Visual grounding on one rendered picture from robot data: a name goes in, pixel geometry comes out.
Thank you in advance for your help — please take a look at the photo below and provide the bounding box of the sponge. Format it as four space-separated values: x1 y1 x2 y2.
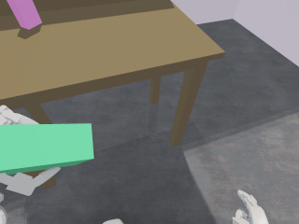
0 123 94 175

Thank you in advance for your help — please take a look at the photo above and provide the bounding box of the left robot hand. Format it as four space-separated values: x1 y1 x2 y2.
0 105 61 196

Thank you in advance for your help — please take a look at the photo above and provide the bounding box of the right robot hand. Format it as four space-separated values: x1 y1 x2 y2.
232 189 269 224

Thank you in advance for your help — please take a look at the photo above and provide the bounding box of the table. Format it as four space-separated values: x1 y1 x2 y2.
0 0 225 189

